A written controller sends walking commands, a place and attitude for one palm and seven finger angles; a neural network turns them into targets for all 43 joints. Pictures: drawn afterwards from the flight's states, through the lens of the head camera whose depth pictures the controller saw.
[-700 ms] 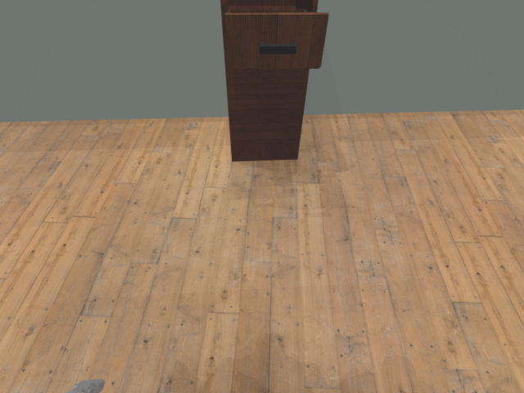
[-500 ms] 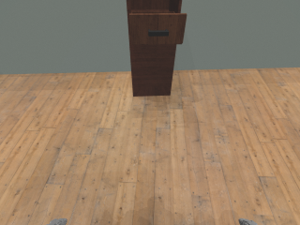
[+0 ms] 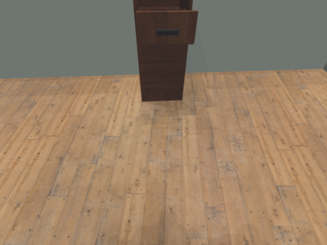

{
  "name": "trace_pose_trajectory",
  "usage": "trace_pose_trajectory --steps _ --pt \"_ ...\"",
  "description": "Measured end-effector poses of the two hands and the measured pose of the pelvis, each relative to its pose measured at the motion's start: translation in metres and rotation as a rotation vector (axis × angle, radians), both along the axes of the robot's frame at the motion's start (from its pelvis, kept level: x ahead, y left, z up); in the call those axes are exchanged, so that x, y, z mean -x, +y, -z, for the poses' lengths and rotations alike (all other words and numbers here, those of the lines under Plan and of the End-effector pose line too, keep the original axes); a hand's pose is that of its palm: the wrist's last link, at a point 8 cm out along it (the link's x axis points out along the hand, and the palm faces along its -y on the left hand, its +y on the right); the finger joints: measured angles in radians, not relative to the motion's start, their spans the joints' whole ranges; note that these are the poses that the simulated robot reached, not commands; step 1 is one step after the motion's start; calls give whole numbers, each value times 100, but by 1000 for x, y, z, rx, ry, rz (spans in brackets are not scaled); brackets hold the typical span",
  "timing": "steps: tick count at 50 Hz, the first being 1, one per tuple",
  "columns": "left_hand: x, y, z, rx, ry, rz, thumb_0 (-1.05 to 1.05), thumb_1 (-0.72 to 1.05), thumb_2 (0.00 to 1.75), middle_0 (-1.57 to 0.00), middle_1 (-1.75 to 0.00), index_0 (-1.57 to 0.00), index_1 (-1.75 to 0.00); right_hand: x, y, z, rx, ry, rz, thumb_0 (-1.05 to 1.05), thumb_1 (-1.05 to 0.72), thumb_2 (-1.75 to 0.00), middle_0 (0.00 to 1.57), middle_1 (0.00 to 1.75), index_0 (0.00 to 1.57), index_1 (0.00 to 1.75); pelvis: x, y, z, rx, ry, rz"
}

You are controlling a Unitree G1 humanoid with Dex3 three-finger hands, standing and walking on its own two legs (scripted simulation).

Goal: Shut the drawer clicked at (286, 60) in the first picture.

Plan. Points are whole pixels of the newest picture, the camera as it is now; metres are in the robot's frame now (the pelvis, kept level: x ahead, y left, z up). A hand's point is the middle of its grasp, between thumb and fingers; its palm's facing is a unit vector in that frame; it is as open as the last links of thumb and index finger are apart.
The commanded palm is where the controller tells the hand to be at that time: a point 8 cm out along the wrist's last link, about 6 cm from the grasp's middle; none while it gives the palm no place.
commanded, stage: stand and wait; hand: left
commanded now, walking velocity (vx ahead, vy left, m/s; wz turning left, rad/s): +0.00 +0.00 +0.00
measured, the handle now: (167, 30) +1.19 +0.04 +0.02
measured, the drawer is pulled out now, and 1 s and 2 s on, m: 0.29 0.29 0.29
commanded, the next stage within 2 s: look at it before walking up in 0.18 s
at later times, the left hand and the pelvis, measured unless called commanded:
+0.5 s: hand out of the picture +0.07 +0.24 -0.16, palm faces -0.03 -0.95 -0.32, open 7.3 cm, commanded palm none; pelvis +0.00 +0.00 +0.00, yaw +0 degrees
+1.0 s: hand out of the picture +0.07 +0.23 -0.17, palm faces -0.05 -0.95 -0.30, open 7.3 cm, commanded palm none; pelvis +0.02 +0.00 +0.00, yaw -3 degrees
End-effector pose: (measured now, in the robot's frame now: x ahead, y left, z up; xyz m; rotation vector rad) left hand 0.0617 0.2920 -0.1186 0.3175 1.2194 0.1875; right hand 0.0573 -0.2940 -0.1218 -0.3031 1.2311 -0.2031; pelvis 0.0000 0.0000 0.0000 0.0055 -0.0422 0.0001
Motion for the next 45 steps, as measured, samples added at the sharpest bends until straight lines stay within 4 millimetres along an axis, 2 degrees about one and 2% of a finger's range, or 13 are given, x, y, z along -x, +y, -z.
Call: trace_pose_trajectory --steps 13,45 --pt "-2 -6 1 10 -8 7 0 91 90 -20 -30 -20 -30 8 3 2 -15 7 8 0 -90 -90 20 30 21 30 3 -2 -1 0 4 3" --pt "-12 -2 1 8 0 -1 0 91 90 -20 -30 -20 -30 -21 4 -5 -1 -25 -6 0 -91 -90 20 30 21 30 -9 0 -2 1 12 11"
